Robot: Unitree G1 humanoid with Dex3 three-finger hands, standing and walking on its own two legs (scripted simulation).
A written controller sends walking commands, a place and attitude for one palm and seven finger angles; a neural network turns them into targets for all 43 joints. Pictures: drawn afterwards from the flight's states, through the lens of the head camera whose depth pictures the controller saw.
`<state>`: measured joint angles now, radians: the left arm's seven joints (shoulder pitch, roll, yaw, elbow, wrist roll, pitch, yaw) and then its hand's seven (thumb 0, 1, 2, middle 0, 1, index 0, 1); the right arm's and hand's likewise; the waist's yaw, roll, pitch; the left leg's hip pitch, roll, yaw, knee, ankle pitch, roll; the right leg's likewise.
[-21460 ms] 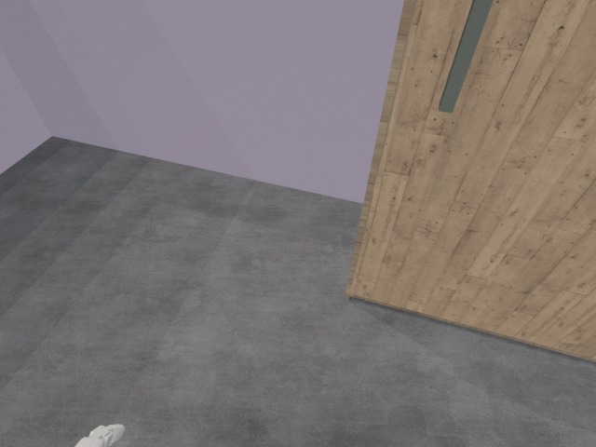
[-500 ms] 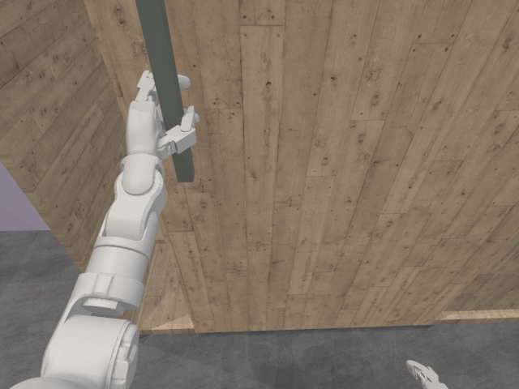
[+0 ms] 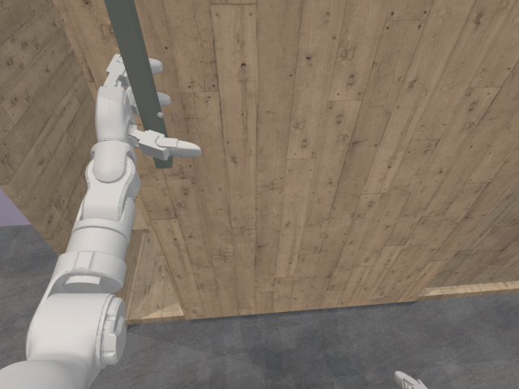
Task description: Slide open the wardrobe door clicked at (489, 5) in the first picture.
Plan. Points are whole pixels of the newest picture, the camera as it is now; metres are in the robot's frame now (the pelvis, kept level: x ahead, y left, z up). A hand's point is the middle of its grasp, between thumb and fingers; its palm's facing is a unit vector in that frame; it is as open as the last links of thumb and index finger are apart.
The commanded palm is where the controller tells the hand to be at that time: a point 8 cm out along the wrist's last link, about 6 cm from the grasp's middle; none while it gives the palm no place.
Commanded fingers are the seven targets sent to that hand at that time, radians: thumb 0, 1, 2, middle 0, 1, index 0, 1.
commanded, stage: loosen the grip on the handle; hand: left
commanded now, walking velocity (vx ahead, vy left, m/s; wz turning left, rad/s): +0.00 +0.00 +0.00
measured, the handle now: (145, 76) +0.48 +0.18 +0.26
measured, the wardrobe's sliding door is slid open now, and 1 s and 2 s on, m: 0.23 0.23 0.23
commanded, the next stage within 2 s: slip the hand off the handle in 0.14 s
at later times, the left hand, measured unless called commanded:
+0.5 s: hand (133, 116) +0.43 +0.19 +0.22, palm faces +0.16 -0.99 -0.05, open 14.7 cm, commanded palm +0.40 +0.26 +0.21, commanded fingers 0.00 -0.55 0.20 -0.25 -1.15 -0.25 -1.15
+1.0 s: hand (97, 125) +0.41 +0.24 +0.22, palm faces +0.17 -0.98 -0.05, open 14.7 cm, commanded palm +0.37 +0.29 +0.21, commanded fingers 0.00 -0.55 0.20 -0.25 -1.15 -0.25 -1.15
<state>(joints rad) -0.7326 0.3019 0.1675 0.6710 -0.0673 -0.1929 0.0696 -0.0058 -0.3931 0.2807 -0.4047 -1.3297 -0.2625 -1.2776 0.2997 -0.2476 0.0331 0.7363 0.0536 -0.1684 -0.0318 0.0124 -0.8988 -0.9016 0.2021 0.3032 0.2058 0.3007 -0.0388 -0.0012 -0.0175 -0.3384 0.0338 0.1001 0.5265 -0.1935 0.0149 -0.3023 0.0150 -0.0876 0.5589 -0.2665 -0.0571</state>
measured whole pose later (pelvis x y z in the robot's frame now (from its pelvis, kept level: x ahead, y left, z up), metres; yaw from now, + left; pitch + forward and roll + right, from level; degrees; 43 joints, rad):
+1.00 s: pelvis +0.03 +0.02 +0.00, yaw -1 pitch +1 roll +0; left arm -0.47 0.39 0.33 0.40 -0.20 -0.09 -0.12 -0.02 -0.55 0.20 -0.30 -1.18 -0.25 -1.15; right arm 0.30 -0.26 0.02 0.67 0.07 -0.08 -0.08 0.01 -0.90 -0.90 0.20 0.30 0.20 0.30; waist -0.01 0.02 -0.04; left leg -0.29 0.02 0.11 0.50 -0.23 0.03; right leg -0.24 0.01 -0.07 0.50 -0.28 -0.04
